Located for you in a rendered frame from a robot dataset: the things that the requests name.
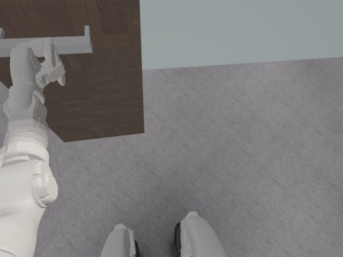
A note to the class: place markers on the drawer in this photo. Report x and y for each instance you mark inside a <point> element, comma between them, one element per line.
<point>109,20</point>

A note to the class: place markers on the robot right shin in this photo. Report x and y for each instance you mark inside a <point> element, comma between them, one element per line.
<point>186,250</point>

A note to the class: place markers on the left robot hand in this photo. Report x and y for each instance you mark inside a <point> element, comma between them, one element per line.
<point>26,69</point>

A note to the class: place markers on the robot left thigh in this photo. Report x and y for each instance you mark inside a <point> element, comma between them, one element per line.
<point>120,243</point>

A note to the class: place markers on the cabinet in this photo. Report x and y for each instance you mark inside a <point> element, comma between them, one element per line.
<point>103,92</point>

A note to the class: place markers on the handle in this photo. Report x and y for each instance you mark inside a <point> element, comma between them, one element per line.
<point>63,45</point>

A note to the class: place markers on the left robot upper arm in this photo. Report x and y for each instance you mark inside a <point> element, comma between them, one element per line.
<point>26,189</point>

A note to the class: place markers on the left robot forearm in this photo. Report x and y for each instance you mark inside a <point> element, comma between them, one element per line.
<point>27,134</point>

